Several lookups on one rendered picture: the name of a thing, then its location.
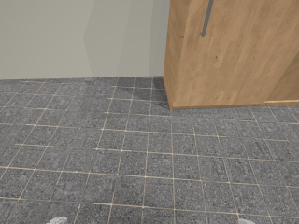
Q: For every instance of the handle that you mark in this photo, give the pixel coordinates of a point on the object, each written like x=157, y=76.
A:
x=208, y=11

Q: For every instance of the wardrobe door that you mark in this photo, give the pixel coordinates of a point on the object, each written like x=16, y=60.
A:
x=247, y=47
x=287, y=87

